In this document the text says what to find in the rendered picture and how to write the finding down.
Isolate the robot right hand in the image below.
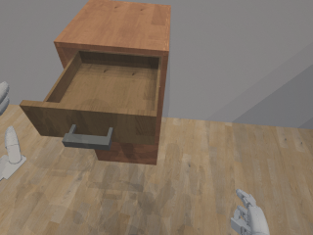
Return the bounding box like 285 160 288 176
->
231 189 270 235

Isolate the drawer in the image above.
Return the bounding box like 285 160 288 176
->
19 49 162 145

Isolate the handle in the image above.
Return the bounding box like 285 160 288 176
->
62 124 113 151

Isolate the robot left hand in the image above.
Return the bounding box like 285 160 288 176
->
0 81 26 181

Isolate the cabinet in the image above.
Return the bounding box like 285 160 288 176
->
53 0 171 165

